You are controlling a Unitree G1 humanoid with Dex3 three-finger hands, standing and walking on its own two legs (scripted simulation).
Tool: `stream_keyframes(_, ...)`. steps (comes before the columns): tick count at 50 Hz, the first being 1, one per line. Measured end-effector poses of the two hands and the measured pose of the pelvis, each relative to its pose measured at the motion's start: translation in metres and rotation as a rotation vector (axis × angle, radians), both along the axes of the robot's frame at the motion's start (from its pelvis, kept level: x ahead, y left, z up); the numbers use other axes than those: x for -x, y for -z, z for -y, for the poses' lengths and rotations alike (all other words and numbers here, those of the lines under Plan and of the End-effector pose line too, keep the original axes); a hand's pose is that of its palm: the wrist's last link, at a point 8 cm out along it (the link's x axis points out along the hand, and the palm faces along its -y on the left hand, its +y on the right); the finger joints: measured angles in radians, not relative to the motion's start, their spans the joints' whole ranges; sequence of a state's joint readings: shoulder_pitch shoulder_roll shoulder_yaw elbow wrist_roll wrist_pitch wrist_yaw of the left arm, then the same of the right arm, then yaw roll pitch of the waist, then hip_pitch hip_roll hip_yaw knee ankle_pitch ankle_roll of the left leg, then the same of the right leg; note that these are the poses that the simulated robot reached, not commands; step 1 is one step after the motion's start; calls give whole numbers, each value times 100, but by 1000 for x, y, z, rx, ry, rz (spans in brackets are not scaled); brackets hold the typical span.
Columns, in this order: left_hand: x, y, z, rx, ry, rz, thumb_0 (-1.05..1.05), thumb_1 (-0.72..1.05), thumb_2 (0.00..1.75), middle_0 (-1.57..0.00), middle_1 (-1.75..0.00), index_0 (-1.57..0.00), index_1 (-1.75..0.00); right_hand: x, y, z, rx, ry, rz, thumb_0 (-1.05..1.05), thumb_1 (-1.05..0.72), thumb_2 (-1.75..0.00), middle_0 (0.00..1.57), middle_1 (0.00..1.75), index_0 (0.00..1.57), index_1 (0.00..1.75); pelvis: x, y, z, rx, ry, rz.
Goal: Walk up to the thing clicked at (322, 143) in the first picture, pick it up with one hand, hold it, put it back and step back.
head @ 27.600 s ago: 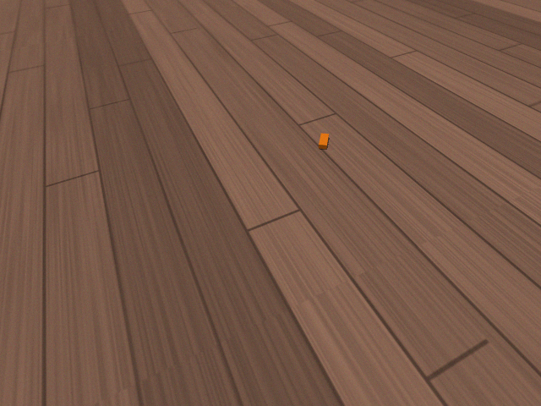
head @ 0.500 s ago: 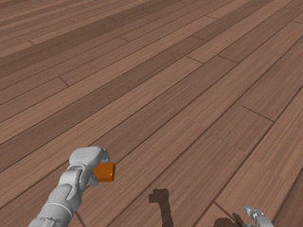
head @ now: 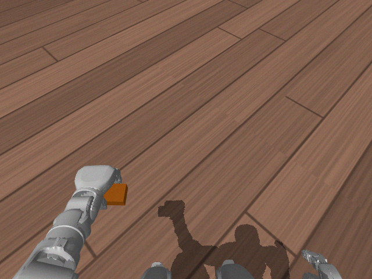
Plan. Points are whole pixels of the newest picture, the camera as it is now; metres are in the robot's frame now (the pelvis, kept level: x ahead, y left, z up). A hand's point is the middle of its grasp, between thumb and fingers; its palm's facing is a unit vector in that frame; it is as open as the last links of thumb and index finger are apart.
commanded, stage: crouch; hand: left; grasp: from above
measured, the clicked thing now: (103, 194) +0.36 +0.24 -0.12
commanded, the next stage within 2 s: lower in 1.50 s
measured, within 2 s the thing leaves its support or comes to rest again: neither
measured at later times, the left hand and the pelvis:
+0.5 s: hand (117, 202) +0.40 +0.26 -0.33, palm faces -0.45 +0.02 -0.89, open 7.8 cm; pelvis -0.05 +0.02 -0.21, yaw -2 degrees
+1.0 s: hand (123, 208) +0.43 +0.28 -0.48, palm faces -0.46 -0.01 -0.89, open 7.6 cm; pelvis -0.04 +0.01 -0.31, yaw -5 degrees
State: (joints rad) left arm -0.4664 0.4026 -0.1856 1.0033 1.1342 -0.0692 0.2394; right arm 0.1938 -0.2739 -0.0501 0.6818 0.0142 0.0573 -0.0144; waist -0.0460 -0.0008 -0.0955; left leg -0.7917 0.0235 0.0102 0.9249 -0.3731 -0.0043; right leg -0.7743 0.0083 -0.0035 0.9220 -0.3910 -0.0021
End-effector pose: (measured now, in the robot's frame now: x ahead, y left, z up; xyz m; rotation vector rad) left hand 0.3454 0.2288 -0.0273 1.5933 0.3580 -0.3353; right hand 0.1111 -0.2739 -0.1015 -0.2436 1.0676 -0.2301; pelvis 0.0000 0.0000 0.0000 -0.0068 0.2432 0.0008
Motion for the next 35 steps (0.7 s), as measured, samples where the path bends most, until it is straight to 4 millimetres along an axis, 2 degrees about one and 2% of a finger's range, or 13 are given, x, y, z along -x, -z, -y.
stream_keyframes(8, -31, 82, -9, -31, -19, 29, 1, 40, 6, -85, -34, -93, -24, 65, 78, 8, 46, 63, -125, 1, -90, -90, 20, 30, 20, 30, 23, 75, -6, 16, 1, -172)
stream_keyframes(13, -44, 133, -14, -27, -39, 32, 1, 39, 9, -84, -36, -91, -27, 105, 128, -1, 45, 100, -210, 1, -90, -90, 20, 30, 20, 30, 34, 121, -10, 26, 3, -252)
stream_keyframes(18, -53, 180, -20, -25, -52, 14, 0, 38, 12, -83, -37, -90, -29, 130, 173, -14, 24, 118, -270, 1, -90, -90, 20, 30, 20, 30, 43, 162, -13, 36, 6, -307)
stream_keyframes(25, -64, 246, -31, -1, -57, -29, 0, 38, 14, -81, -39, -88, -30, 136, 223, -25, 7, 94, -298, 1, -89, -90, 20, 30, 20, 30, 49, 212, -16, 53, 9, -368)
stream_keyframes(31, -74, 300, -39, 20, -36, -30, 1, 39, 12, -80, -40, -88, -30, 122, 255, -23, 23, 33, -318, 1, -89, -90, 20, 30, 20, 30, 47, 249, -16, 70, 9, -416)
stream_keyframes(35, -79, 328, -44, 22, -36, -24, 1, 39, 10, -81, -39, -90, -28, 111, 271, -17, 35, -5, -324, 1, -89, -90, 20, 30, 20, 30, 44, 268, -15, 78, 9, -434)
